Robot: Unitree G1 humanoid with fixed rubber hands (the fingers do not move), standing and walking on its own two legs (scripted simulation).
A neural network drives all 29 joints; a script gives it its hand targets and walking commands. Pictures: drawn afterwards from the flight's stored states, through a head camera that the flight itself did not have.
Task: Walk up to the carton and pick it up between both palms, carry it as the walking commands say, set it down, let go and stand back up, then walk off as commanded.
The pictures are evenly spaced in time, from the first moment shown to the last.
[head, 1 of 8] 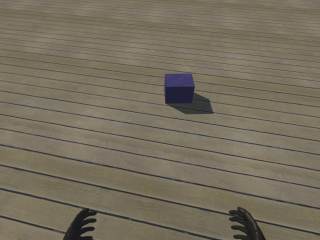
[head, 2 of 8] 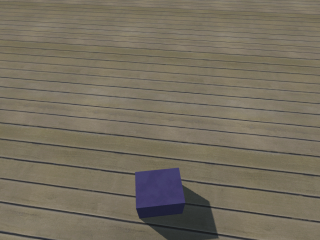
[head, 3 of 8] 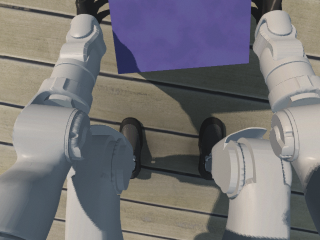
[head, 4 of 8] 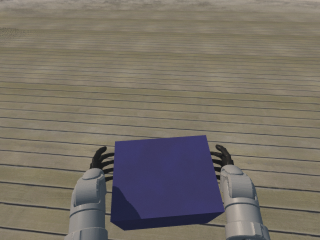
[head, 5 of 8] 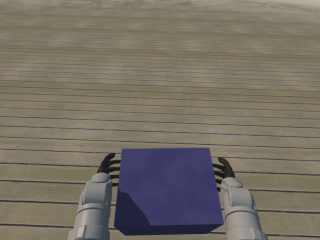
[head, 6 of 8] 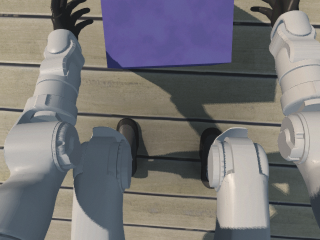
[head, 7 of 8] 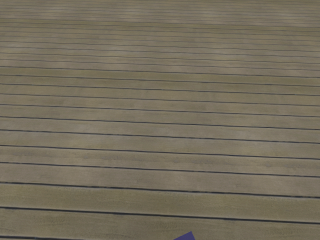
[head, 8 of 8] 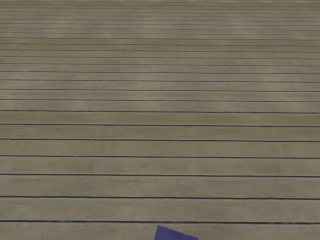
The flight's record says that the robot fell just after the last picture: no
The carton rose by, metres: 0.70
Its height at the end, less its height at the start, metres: +0.00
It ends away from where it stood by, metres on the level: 2.03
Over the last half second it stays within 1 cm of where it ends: yes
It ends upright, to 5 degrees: yes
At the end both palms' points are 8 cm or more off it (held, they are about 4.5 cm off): yes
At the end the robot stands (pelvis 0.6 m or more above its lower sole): yes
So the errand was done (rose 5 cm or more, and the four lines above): yes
